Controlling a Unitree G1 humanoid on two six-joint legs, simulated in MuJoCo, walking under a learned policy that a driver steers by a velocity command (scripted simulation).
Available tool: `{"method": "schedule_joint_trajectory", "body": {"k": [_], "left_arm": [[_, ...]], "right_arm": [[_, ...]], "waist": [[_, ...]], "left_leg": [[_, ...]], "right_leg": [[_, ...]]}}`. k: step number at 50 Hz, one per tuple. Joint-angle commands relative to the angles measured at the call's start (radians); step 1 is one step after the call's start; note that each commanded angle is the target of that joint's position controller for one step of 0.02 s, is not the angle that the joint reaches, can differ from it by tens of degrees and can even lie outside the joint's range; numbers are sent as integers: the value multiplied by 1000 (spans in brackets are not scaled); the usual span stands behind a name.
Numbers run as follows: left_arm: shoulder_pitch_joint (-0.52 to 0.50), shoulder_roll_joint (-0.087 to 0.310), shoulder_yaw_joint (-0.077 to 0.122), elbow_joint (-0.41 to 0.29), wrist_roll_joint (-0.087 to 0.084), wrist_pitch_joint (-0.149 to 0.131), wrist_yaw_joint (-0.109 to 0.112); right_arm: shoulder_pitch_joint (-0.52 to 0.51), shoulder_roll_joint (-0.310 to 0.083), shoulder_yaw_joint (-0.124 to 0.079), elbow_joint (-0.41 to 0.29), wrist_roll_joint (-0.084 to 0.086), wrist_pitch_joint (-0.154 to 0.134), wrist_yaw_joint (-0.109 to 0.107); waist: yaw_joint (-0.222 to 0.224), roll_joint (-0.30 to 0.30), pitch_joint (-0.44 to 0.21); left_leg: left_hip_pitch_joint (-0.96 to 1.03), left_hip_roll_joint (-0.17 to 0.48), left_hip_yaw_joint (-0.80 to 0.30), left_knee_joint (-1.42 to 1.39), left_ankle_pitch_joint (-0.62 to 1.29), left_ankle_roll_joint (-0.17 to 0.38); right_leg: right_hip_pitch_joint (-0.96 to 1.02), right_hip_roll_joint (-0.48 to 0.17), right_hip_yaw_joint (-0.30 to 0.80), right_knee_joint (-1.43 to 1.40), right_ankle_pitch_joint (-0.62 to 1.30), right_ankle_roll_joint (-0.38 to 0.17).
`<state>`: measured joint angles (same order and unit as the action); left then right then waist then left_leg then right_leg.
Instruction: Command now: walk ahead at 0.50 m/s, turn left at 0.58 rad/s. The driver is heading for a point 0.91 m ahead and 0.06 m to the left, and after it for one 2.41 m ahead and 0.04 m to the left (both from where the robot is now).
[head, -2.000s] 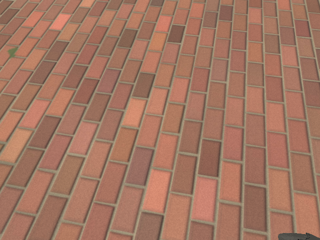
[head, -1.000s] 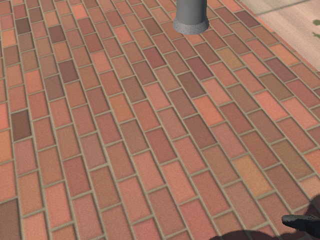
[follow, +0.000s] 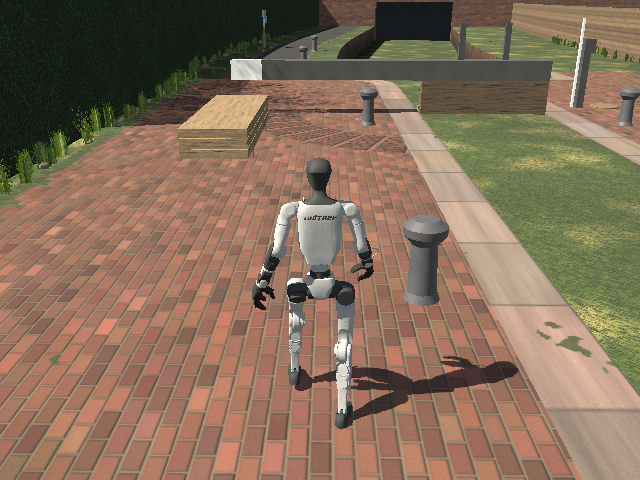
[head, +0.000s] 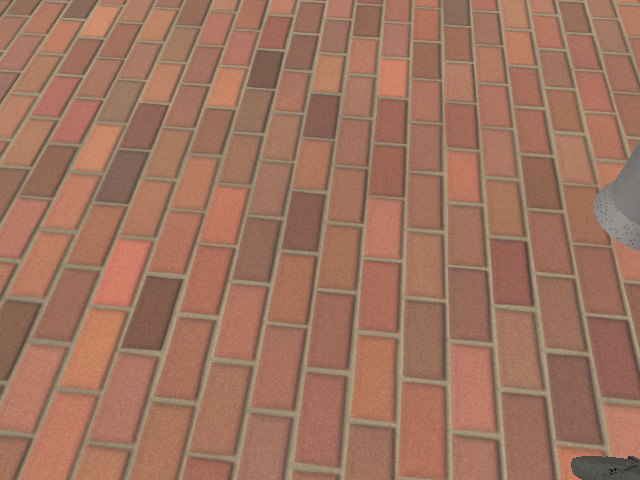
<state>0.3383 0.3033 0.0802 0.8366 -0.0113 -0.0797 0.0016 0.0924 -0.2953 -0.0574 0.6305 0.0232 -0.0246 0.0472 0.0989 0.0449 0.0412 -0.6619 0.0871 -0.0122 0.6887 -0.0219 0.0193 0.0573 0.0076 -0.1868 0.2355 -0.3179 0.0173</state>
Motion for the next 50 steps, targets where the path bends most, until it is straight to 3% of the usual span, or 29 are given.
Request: {"method": "schedule_joint_trajectory", "body": {"k": [1, 2, 3, 4, 5, 6, 7, 8, 9, 10, 11, 14, 19, 22, 25, 28, 29, 30, 31, 32, 33, 34, 35, 37, 40, 42, 46, 50], "left_arm": [[-42, 191, 44, -54, -15, 1, 7], [-40, 209, 49, -54, -18, 8, 11], [-42, 223, 53, -54, -21, 17, 15], [-50, 213, 47, -59, -23, 22, 19], [-27, 169, 27, -75, 3, 17, 23], [73, 28, -22, -137, 36, -9, 4], [-45, 124, -7, -140, 1, -42, -10], [-136, 161, 3, -170, -31, -58, -16], [-147, 143, -4, -172, -19, -65, -9], [-141, 140, -1, -154, 8, -62, -2], [-107, 143, 2, -149, 12, -51, -3], [-82, 106, -5, -129, 21, -21, -4], [-252, 53, -28, -167, 19, -19, -13], [-343, 53, -31, -190, 4, -27, -26], [-387, 73, -26, -214, 4, -34, -41], [-333, 94, -16, -209, 6, -39, -46], [-248, 115, -2, -187, 8, -40, -41], [-107, 158, 16, -154, 14, -41, -35], [34, 243, 37, -139, 32, -41, -29], [113, 221, 39, -100, 9, -30, -35], [85, 152, 14, -105, -11, -25, -35], [21, 127, 5, -116, -2, -18, -29], [-40, 108, -4, -119, 10, -13, -29], [-95, 86, -13, -126, 24, -19, -28], [-98, 101, -8, -108, 10, -29, -28], [-82, 124, -1, -93, 8, -28, -22], [-36, 142, 3, -63, -2, -16, -13], [39, 156, 6, -19, -11, 2, -10]], "right_arm": [[-79, -62, -16, -108, -1, -11, 15], [-53, -82, -26, -109, -5, -7, 15], [26, -113, -44, -96, -6, -3, 13], [185, -159, -73, -55, -3, 2, 4], [347, -236, -104, -20, 2, 14, -18], [297, -342, -111, -33, 8, 3, -21], [335, -244, -85, -58, 3, -10, -17], [300, -198, -69, -43, -5, -23, -14], [243, -179, -62, -45, -4, -29, -16], [177, -141, -49, -51, -10, -28, -18], [142, -127, -41, -65, -27, -32, -23], [133, -119, -36, -39, -25, -44, -31], [195, -144, -38, 17, -15, -48, -48], [255, -157, -40, 57, -9, -48, -47], [298, -159, -42, 89, -6, -38, -49], [297, -170, -48, 105, -6, -24, -55], [279, -169, -46, 104, -6, -20, -56], [275, -143, -33, 96, -14, -17, -57], [348, -76, -8, 70, -22, -27, -55], [402, -39, 6, 82, -12, -40, -54], [324, -134, -15, 71, 5, -50, -49], [228, -147, -18, 44, 17, -56, -45], [162, -136, -16, 29, 0, -58, -45], [189, -114, -20, 38, -12, -51, -45], [204, -70, -11, 47, -15, -35, -47], [139, -57, -4, 28, -22, -36, -49], [9, -30, 7, 5, -17, -52, -36], [-99, -37, 7, -30, -6, -62, -18]], "waist": [[-43, -109, 19], [-67, -129, -11], [-118, -138, -63], [-208, -117, -144], [-271, -14, -239], [-132, 243, -347], [-225, 111, -428], [-229, 68, -269], [-183, -16, -187], [-140, -49, -125], [-101, 4, -116], [-77, -2, -94], [-141, 5, -33], [-182, 14, 1], [-190, 20, 20], [-149, 50, -4], [-97, 48, -57], [-32, 30, -173], [-15, -119, -347], [-8, -343, -448], [15, -228, -331], [6, -159, -204], [-20, -85, -93], [-78, -124, -57], [-105, -126, -46], [-91, -107, -25], [-45, -100, -5], [-10, -103, 20]], "left_leg": [[51, -40, 57, -58, -69, 46], [114, -75, 89, -60, -124, 67], [228, -117, 115, -72, -161, 93], [457, -156, 121, -130, -104, 131], [770, -48, -71, -140, -94, 189], [1077, 211, -662, -244, -287, 386], [1095, 240, -802, -370, -421, 384], [982, 211, -657, -392, -349, 333], [832, 170, -550, -394, -247, 303], [698, 134, -443, -406, -121, 274], [602, 124, -401, -422, -3, 280], [473, 91, -285, -467, 146, 280], [436, 26, -153, -494, 93, 214], [473, 55, -175, -499, -11, 203], [606, 109, -218, -442, 29, 195], [688, 132, -234, -358, 214, 165], [684, 99, -205, -260, 381, 145], [613, 46, -161, -79, 415, 114], [301, -63, -105, 261, 140, 51], [47, -182, -92, 538, -520, 0], [-75, -126, -160, 625, -532, 9], [-110, -76, -123, 623, -453, 14], [-94, -34, -85, 548, -378, 15], [0, 16, -82, 459, -299, 1], [29, 32, -56, 354, -259, -23], [4, 41, -47, 240, -160, -39], [57, 11, -15, -14, 63, -39], [60, -15, -8, -129, 92, -22]], "right_leg": [[6, -281, 54, 14, 657, -135], [24, -281, 35, 88, 833, -125], [21, -272, 13, 219, 980, -112], [-60, -242, -18, 421, 991, -83], [-310, -204, -20, 728, 670, -40], [-749, 3, 87, 1070, -264, 13], [-848, -7, 283, 1154, -269, -3], [-912, -46, 276, 1126, -168, -22], [-869, -86, 274, 1039, -84, -26], [-802, -117, 264, 956, -34, -19], [-725, -137, 272, 926, -2, -10], [-654, -141, 240, 821, 52, 29], [-631, -107, 218, 478, 395, 41], [-609, -78, 215, 358, 479, 24], [-665, -66, 225, 288, 395, -12], [-590, -39, 202, 251, 264, -57], [-461, -8, 169, 221, 264, -83], [-229, -46, 195, 249, 317, -126], [169, -266, 497, 284, 303, -252], [351, -401, 871, 141, 78, -357], [285, -383, 867, 83, -107, -314], [157, -349, 737, 61, -111, -274], [4, -297, 627, 24, -11, -247], [-142, -254, 539, -21, 150, -251], [-212, -234, 434, -75, 275, -267], [-215, -225, 379, -99, 336, -266], [-205, -179, 276, -105, 364, -223], [-111, -221, 284, -73, 355, -213]]}}
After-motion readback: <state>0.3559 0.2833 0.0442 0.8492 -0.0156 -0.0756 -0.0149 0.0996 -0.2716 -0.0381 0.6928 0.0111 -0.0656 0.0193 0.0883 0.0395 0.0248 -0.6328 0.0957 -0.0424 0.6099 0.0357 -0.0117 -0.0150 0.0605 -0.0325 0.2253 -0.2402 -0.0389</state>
